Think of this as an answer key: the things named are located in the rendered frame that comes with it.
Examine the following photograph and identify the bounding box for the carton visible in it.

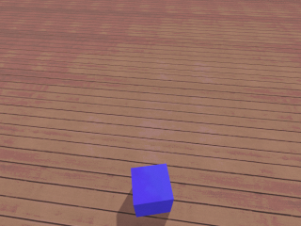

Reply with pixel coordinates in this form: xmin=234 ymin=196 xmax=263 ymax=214
xmin=131 ymin=163 xmax=174 ymax=218

